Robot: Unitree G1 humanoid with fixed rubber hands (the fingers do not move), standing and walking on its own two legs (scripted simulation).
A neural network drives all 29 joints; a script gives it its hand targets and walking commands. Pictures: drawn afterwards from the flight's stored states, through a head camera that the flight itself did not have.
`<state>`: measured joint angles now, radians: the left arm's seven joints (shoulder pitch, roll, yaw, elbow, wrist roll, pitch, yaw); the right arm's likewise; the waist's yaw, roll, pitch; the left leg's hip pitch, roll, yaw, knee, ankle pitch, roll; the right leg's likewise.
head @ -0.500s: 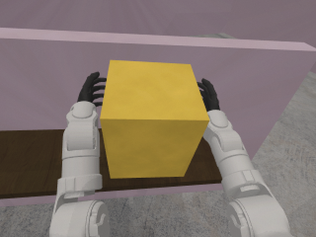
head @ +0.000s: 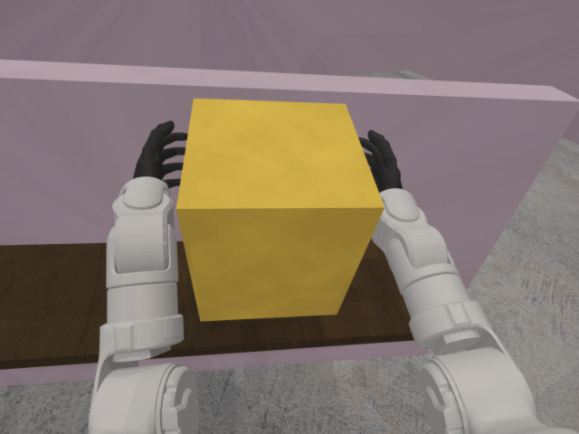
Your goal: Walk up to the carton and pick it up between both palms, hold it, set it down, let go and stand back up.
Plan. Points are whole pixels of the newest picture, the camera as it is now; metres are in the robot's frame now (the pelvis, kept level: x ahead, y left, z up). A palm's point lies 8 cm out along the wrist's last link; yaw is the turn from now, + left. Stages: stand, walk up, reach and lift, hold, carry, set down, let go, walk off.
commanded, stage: hold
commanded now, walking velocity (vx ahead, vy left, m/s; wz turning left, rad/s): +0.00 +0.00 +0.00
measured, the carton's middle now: (271, 215) +0.38 +0.01 +0.15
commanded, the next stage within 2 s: none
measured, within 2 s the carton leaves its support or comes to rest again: neither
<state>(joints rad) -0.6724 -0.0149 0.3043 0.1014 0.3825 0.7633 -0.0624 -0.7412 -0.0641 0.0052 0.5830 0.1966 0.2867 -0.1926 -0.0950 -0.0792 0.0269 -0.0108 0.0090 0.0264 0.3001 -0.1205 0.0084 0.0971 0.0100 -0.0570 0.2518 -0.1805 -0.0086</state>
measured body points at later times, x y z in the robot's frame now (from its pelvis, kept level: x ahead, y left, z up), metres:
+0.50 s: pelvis +0.00 +0.00 +0.00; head -0.07 +0.03 +0.44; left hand +0.37 +0.16 +0.23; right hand +0.37 -0.15 +0.22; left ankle +0.04 +0.11 -0.75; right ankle -0.01 -0.11 -0.75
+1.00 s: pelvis +0.00 +0.00 +0.00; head -0.06 +0.02 +0.44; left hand +0.37 +0.16 +0.23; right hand +0.38 -0.14 +0.22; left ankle +0.04 +0.11 -0.75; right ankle -0.01 -0.11 -0.75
